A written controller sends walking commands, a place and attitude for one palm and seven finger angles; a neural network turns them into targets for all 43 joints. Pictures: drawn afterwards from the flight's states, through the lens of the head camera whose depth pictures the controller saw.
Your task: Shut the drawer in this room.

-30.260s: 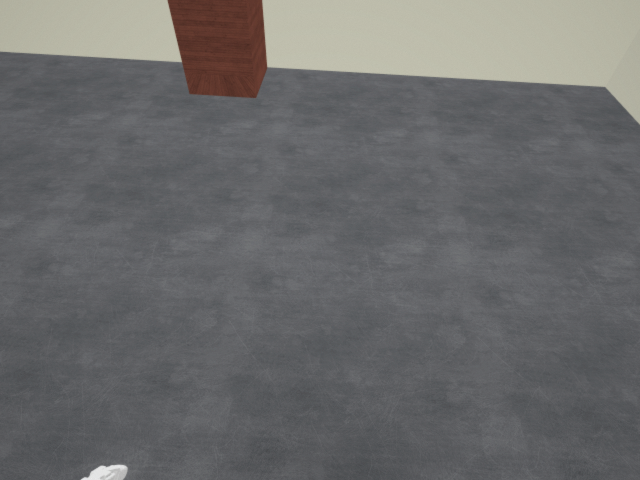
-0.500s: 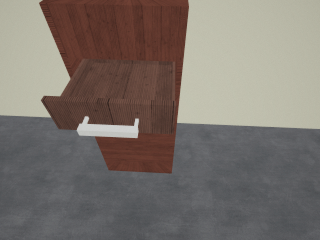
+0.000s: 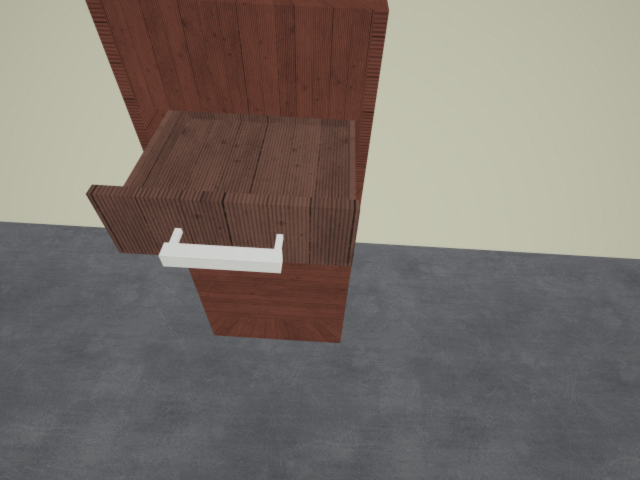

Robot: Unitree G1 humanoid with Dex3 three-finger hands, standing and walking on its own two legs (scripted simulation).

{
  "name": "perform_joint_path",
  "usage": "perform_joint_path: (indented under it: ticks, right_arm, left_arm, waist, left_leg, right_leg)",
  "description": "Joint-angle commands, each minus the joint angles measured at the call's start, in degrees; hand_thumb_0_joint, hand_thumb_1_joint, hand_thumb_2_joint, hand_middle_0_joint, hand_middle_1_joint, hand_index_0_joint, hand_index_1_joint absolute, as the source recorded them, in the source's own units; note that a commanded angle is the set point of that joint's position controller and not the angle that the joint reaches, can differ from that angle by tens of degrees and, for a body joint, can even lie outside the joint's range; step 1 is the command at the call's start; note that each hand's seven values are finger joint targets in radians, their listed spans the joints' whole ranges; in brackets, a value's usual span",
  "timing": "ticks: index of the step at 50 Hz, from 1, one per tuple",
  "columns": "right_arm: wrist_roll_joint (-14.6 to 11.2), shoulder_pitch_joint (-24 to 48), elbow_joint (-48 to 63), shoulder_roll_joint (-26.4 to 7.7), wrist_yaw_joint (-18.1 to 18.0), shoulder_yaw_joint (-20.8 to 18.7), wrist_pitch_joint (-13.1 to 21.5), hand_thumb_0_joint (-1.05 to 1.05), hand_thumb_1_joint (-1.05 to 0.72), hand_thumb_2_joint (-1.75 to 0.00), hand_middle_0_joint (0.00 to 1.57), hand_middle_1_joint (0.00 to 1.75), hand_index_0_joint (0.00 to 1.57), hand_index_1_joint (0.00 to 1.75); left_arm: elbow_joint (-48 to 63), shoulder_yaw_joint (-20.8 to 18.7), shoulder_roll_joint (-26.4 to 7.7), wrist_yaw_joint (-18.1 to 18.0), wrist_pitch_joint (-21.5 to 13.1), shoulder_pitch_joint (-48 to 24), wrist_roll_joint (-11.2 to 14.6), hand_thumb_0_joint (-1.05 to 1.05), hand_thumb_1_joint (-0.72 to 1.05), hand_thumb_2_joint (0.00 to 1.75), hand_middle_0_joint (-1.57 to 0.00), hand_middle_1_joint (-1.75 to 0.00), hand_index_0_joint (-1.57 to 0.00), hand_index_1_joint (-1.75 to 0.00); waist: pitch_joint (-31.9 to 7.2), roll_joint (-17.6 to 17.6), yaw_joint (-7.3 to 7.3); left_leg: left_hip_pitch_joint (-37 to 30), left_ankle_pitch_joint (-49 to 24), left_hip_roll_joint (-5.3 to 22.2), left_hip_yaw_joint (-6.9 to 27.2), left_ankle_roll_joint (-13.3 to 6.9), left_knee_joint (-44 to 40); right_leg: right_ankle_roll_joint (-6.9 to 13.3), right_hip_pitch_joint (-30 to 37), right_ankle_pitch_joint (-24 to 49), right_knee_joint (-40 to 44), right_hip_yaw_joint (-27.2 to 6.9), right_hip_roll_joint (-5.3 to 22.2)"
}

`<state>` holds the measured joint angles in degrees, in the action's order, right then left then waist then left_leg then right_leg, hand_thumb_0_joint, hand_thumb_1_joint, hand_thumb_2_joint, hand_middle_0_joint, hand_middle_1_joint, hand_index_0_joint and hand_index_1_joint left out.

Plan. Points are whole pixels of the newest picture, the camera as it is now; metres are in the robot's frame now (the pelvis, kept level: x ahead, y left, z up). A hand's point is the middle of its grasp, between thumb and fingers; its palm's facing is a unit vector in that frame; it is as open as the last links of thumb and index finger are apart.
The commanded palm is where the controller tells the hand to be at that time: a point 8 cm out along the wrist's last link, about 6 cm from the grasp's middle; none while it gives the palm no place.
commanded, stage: come to a stop and stand still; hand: left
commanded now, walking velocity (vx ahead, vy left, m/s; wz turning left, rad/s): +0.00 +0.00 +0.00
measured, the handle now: (225, 247) +0.42 +0.17 +0.03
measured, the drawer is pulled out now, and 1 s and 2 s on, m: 0.22 0.22 0.22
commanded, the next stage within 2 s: look again from close up in 0.98 s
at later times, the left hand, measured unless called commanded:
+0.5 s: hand out of the picture -0.01 +0.18 -0.18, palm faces +0.01 -0.98 -0.19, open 7.3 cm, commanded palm none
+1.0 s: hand out of the picture -0.07 +0.19 -0.18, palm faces +0.02 -0.99 -0.15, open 7.4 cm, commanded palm none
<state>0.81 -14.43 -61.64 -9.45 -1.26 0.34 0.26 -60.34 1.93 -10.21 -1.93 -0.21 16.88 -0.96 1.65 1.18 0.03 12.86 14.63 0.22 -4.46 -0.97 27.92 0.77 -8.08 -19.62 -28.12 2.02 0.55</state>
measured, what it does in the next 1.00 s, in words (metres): shifts its weight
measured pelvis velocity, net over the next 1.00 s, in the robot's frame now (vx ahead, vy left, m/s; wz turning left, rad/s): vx -0.04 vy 0.03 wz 0.00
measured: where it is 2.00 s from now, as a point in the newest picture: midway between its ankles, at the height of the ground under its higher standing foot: outside the picture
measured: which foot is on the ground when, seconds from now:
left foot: down 0.00-1.00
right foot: down 0.00-1.00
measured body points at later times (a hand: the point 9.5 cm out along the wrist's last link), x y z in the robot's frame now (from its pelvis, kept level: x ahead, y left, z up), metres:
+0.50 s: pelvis -0.03 +0.01 +0.00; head -0.03 +0.02 +0.45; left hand -0.01 +0.23 -0.16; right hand +0.02 -0.22 -0.15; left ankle +0.00 +0.11 -0.74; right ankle -0.05 -0.11 -0.74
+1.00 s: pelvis -0.04 +0.03 +0.00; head -0.03 +0.05 +0.45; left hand -0.07 +0.24 -0.16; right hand -0.05 -0.18 -0.15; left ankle +0.00 +0.11 -0.74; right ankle -0.05 -0.11 -0.74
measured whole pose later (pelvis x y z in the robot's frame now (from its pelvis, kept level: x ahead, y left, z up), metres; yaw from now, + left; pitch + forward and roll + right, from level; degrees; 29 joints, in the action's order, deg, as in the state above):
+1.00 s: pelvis -0.04 +0.03 +0.00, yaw +0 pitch -2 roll +0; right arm 0.1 -15.2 -66.2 -6.9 -1.2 -0.7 -0.5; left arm -62.9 0.8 -7.7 -2.5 0.2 19.8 -1.2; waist 2.8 1.5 0.3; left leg 13.6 9.4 -1.7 -5.3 -3.8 24.1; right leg -1.8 -9.3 -14.4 -25.2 1.3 2.4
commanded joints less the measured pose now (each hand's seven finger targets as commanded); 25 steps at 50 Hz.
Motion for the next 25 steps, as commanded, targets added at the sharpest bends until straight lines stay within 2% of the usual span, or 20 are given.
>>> perform_joint_path:
  ticks: [1,2,3,4,6,7,8,10,11,12,15,16,17,21,24,25]
  right_arm:
    - [0.15,-1.74,5.84,-7.38,-0.84,-2.58,1.51,0.00,-0.90,-0.90,0.20,0.30,0.20,0.30]
    - [0.25,-1.66,6.15,-6.82,-0.67,-2.10,1.45,0.00,-0.90,-0.90,0.20,0.30,0.20,0.30]
    - [0.18,-1.63,6.33,-6.62,-0.63,-2.26,1.21,0.00,-0.90,-0.90,0.20,0.30,0.20,0.30]
    - [0.11,-1.53,6.22,-6.57,-0.62,-2.34,0.95,0.00,-0.90,-0.90,0.20,0.30,0.20,0.30]
    - [0.06,-1.36,5.86,-6.55,-0.63,-2.48,0.83,0.00,-0.90,-0.90,0.20,0.30,0.20,0.30]
    - [0.16,-1.42,5.43,-6.22,-0.46,-2.09,0.94,0.00,-0.90,-0.90,0.20,0.30,0.20,0.30]
    - [0.07,-1.38,5.18,-6.32,-0.48,-2.20,0.91,0.00,-0.90,-0.90,0.20,0.30,0.20,0.30]
    - [-0.03,-0.43,4.96,-6.47,-0.47,-2.31,0.55,0.00,-0.90,-0.90,0.20,0.30,0.20,0.30]
    - [-0.01,-0.37,4.92,-6.42,-0.42,-2.37,0.51,0.00,-0.90,-0.90,0.20,0.30,0.20,0.30]
    - [0.08,-0.13,4.44,-6.17,-0.30,-2.01,0.68,0.00,-0.90,-0.90,0.20,0.30,0.20,0.30]
    - [-0.05,0.76,3.87,-6.26,-0.15,-2.03,0.41,0.00,-0.90,-0.90,0.20,0.30,0.20,0.30]
    - [-0.08,0.97,3.68,-6.31,-0.10,-2.05,0.34,0.00,-0.90,-0.90,0.20,0.30,0.20,0.30]
    - [-0.05,0.83,3.36,-6.13,0.01,-1.86,0.43,0.00,-0.90,-0.90,0.20,0.30,0.20,0.30]
    - [-0.15,1.39,2.46,-6.10,0.09,-1.77,0.33,0.00,-0.90,-0.90,0.20,0.30,0.20,0.30]
    - [-0.22,1.06,1.72,-5.84,0.16,-1.69,0.39,0.00,-0.90,-0.90,0.20,0.30,0.20,0.30]
    - [-0.21,1.01,1.41,-5.98,0.15,-1.69,0.35,0.00,-0.90,-0.90,0.20,0.30,0.20,0.30]
  left_arm:
    - [3.64,-2.51,-6.74,-0.78,-1.42,4.06,0.00,0.00,0.90,0.90,-0.20,-0.30,-0.20,-0.30]
    - [3.80,-2.29,-6.73,-0.82,-1.55,4.70,-0.03,0.00,0.90,0.90,-0.20,-0.30,-0.20,-0.30]
    - [3.81,-2.55,-6.61,-0.88,-1.51,4.30,0.10,0.00,0.90,0.90,-0.20,-0.30,-0.20,-0.30]
    - [4.13,-2.76,-6.83,-0.92,-1.37,3.64,0.10,0.00,0.90,0.90,-0.20,-0.30,-0.20,-0.30]
    - [4.41,-2.88,-6.79,-0.94,-1.12,3.73,0.05,0.00,0.90,0.90,-0.20,-0.30,-0.20,-0.30]
    - [4.52,-2.53,-6.44,-1.03,-1.10,4.63,0.01,0.00,0.90,0.90,-0.20,-0.30,-0.20,-0.30]
    - [4.32,-2.61,-6.43,-1.12,-1.02,4.83,0.12,0.00,0.90,0.90,-0.20,-0.30,-0.20,-0.30]
    - [4.35,-2.75,-6.75,-1.06,-0.71,4.25,0.11,0.00,0.90,0.90,-0.20,-0.30,-0.20,-0.30]
    - [4.47,-2.79,-6.54,-1.05,-0.65,4.10,0.07,0.00,0.90,0.90,-0.20,-0.30,-0.20,-0.30]
    - [4.41,-2.41,-6.14,-1.06,-0.63,4.59,0.03,0.00,0.90,0.90,-0.20,-0.30,-0.20,-0.30]
    - [4.12,-2.42,-6.25,-1.01,-0.53,4.00,0.11,0.00,0.90,0.90,-0.20,-0.30,-0.20,-0.30]
    - [4.00,-2.38,-6.18,-0.96,-0.51,3.85,0.13,0.00,0.90,0.90,-0.20,-0.30,-0.20,-0.30]
    - [4.14,-2.20,-6.08,-0.95,-0.50,4.21,0.00,0.00,0.90,0.90,-0.20,-0.30,-0.20,-0.30]
    - [3.29,-2.21,-5.74,-0.86,-0.50,3.71,0.09,0.00,0.90,0.90,-0.20,-0.30,-0.20,-0.30]
    - [2.81,-2.09,-5.40,-0.81,-0.52,4.09,0.04,0.00,0.90,0.90,-0.20,-0.30,-0.20,-0.30]
    - [2.54,-2.09,-5.19,-0.80,-0.52,4.00,0.04,0.00,0.90,0.90,-0.20,-0.30,-0.20,-0.30]
  waist:
    - [-5.10,-3.82,-0.29]
    - [-5.76,1.27,-0.17]
    - [-4.29,2.83,-0.53]
    - [-2.29,2.69,-0.86]
    - [-0.99,-0.30,-0.77]
    - [-2.16,-0.35,-0.19]
    - [-2.10,-0.19,-0.29]
    - [1.20,0.06,-0.20]
    - [1.23,-0.73,-0.28]
    - [-0.03,-1.12,0.15]
    - [2.27,0.25,0.01]
    - [2.87,-0.40,-0.05]
    - [1.85,-0.10,0.22]
    - [3.30,-1.48,0.00]
    - [2.60,-0.27,0.10]
    - [3.14,-1.27,-0.03]
  left_leg:
    - [-2.30,-15.19,6.35,7.69,-1.68,1.81]
    - [-1.75,-15.32,5.83,6.52,-1.57,3.08]
    - [-0.25,-11.71,4.99,5.66,-1.30,3.00]
    - [0.59,-10.14,4.66,5.32,-1.10,2.31]
    - [-0.04,-11.73,4.85,5.46,-1.26,1.44]
    - [-1.15,-15.73,5.11,5.18,-1.44,1.66]
    - [-1.37,-15.89,5.14,5.37,-1.54,1.61]
    - [0.15,-11.99,5.08,5.58,-1.45,0.29]
    - [0.18,-11.06,5.07,5.80,-1.53,-0.34]
    - [-1.19,-13.90,5.21,5.68,-1.72,-0.39]
    - [-0.47,-9.07,4.98,5.97,-1.50,-1.95]
    - [-0.32,-7.61,4.95,6.20,-1.50,-2.67]
    - [-1.23,-8.91,5.14,5.99,-1.63,-2.88]
    - [-0.88,-5.09,4.98,6.51,-1.44,-4.90]
    - [-1.11,-4.44,5.01,6.54,-1.44,-5.75]
    - [-0.87,-3.39,4.95,6.76,-1.33,-6.24]
  right_leg:
    - [2.34,-4.88,12.30,2.51,-5.58,4.79]
    - [2.46,-2.96,18.59,2.56,-6.57,5.42]
    - [2.54,-2.95,20.55,2.84,-6.91,6.50]
    - [2.57,-3.77,20.88,2.70,-6.84,6.59]
    - [2.20,-4.76,20.47,1.71,-6.05,5.90]
    - [1.96,-3.48,22.50,1.19,-5.89,5.40]
    - [1.78,-3.46,21.99,1.04,-5.69,5.38]
    - [1.40,-5.18,17.78,2.05,-5.55,5.35]
    - [1.37,-5.32,15.81,2.37,-5.48,5.24]
    - [1.35,-4.35,16.84,2.33,-5.73,4.89]
    - [0.92,-5.75,12.62,3.82,-5.73,5.16]
    - [0.88,-6.37,10.70,4.39,-5.88,5.10]
    - [0.83,-5.50,11.29,4.65,-5.90,4.94]
    - [0.64,-6.50,7.70,5.98,-5.89,5.03]
    - [0.43,-5.75,7.28,6.74,-5.77,5.17]
    - [0.42,-6.10,6.37,6.99,-5.81,5.10]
